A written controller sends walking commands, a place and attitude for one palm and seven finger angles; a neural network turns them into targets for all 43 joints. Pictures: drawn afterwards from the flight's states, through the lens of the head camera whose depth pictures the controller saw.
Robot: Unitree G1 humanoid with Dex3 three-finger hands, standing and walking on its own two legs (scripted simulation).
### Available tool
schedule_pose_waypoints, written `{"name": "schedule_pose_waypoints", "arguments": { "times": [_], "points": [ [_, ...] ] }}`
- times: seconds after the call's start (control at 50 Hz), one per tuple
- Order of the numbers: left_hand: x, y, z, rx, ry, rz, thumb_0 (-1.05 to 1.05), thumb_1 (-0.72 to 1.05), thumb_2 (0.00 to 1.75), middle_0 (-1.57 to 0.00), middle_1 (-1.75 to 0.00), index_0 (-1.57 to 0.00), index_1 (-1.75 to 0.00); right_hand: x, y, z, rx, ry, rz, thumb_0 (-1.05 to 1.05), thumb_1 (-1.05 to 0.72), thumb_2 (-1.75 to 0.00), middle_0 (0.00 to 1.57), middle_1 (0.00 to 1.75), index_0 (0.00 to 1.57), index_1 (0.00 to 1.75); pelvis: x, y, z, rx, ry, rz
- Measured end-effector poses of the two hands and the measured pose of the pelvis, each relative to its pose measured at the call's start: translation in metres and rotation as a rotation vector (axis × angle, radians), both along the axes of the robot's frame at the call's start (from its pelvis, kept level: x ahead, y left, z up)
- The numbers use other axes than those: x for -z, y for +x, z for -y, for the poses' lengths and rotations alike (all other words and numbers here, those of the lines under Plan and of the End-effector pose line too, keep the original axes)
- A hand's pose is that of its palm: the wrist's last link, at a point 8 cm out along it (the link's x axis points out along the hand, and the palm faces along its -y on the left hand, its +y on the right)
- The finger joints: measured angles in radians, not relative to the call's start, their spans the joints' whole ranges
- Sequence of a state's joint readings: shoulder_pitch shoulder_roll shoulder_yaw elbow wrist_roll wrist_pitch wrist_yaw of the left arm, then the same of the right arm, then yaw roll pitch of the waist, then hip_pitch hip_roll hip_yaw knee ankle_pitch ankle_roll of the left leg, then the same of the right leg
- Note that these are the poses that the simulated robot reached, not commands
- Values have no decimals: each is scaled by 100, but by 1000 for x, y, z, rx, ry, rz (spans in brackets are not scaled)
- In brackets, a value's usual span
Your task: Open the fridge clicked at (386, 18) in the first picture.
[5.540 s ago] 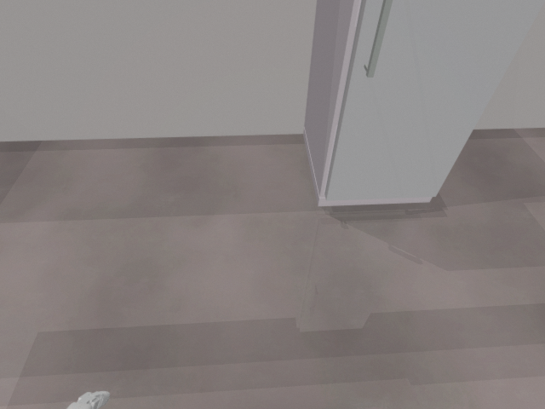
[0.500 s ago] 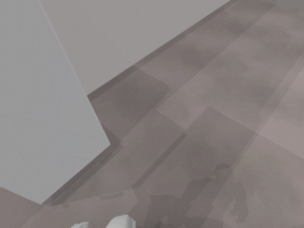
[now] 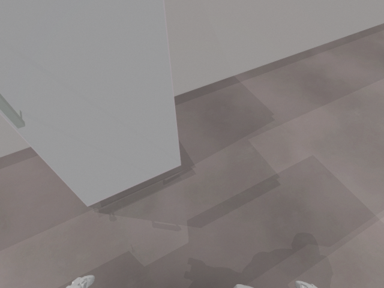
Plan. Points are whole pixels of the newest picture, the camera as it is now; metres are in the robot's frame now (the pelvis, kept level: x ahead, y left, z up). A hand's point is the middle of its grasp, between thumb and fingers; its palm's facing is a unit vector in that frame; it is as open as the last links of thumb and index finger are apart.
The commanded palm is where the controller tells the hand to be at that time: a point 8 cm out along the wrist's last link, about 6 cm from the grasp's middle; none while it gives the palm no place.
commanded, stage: turn to face it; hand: left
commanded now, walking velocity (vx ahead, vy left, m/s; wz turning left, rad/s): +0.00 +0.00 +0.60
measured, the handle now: out of the picture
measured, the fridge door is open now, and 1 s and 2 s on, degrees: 0 0 0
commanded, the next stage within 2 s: take the last steps up to it in 0.84 s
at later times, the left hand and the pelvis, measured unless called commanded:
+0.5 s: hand out of the picture -0.04 +0.23 -0.18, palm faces +0.35 -0.90 -0.25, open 7.4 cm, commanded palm none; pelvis -0.02 +0.01 -0.01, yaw +18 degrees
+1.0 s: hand out of the picture -0.07 +0.17 -0.14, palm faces +0.49 -0.83 -0.26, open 7.4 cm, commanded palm none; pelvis -0.04 -0.03 +0.01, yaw +28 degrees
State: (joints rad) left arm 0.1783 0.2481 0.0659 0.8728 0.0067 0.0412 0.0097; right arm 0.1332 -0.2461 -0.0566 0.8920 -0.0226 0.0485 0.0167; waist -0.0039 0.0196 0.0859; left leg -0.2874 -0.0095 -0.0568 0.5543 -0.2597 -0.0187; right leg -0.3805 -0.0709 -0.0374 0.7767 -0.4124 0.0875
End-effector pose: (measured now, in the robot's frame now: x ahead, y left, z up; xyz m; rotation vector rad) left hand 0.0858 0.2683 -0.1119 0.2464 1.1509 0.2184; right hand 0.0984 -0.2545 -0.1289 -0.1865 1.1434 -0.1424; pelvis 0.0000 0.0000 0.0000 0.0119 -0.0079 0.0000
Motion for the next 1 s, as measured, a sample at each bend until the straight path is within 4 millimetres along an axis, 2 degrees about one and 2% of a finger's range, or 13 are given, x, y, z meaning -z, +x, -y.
{"name": "schedule_pose_waypoints", "arguments": {
  "times": [0.08,0.16,0.26,0.36,0.48,0.54,0.64,0.74,0.84,1.0],
  "points": [
    [-6,-2,20,-15,19,70,0,91,90,-20,-30,-20,-30,17,0,12,-20,28,-21,0,-91,-90,20,30,21,30,7,-3,14,-60,7,10],
    [-14,-22,32,-65,10,66,0,91,90,-20,-30,-20,-30,14,0,17,-59,34,-57,0,-91,-90,20,30,20,30,-1,-5,19,-114,20,21],
    [-11,-49,37,-128,-16,29,0,90,90,-21,-30,-20,-30,6,1,13,-112,28,-94,0,-91,-90,20,30,20,30,-8,-7,19,-184,28,18],
    [4,-84,25,-218,-49,-4,0,90,90,-21,-30,-21,-30,0,14,-5,-200,-8,-115,0,-91,-90,20,30,20,30,-5,-12,10,-253,18,9],
    [34,-138,-5,-338,-75,-85,0,90,90,-21,-30,-20,-30,-4,36,-40,-303,-57,-36,0,-91,-90,20,30,20,30,9,-22,-10,-314,-2,7],
    [31,-153,-12,-374,-75,-118,0,91,90,-20,-30,-20,-30,-12,37,-51,-327,-64,-23,0,-91,-90,20,30,20,30,3,-25,-13,-334,-15,8],
    [16,-159,-13,-404,-68,-91,0,91,90,-20,-30,-20,-30,-15,34,-62,-363,-49,-37,0,-91,-90,20,30,21,30,-7,-29,-13,-370,-22,9],
    [7,-153,-1,-415,-49,-49,0,91,90,-20,-30,-20,-30,-5,31,-60,-379,-12,-53,0,-91,-90,20,30,21,30,-7,-32,-3,-402,-12,11],
    [4,-151,24,-426,-18,1,0,91,90,-20,-30,-20,-30,15,31,-47,-387,33,-70,0,-91,-90,20,30,21,30,1,-32,16,-434,7,16],
    [-3,-187,64,-502,-54,-28,0,91,90,-20,-30,-20,-30,10,27,-33,-429,23,-125,0,-91,-90,20,30,20,30,-10,-38,27,-497,22,18]
  ]
}}
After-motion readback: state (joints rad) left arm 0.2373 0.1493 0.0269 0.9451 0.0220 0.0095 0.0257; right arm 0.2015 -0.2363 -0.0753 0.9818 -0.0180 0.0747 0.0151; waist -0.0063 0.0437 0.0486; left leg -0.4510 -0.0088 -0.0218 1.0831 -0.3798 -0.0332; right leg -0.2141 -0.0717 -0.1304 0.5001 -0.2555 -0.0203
